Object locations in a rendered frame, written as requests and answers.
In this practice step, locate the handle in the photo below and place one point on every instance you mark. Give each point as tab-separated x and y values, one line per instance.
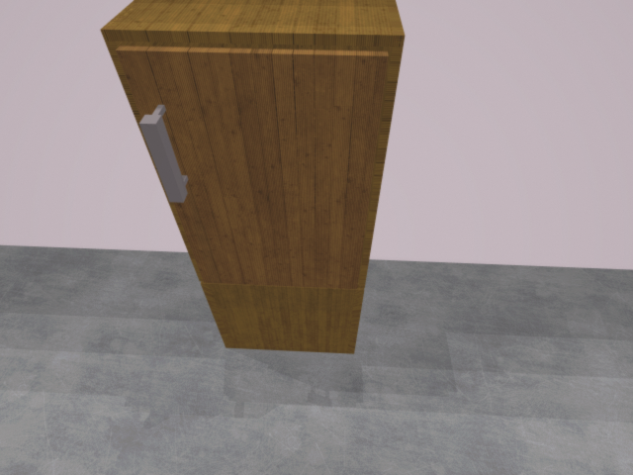
158	142

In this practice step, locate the cupboard door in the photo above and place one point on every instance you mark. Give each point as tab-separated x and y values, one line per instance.
279	148

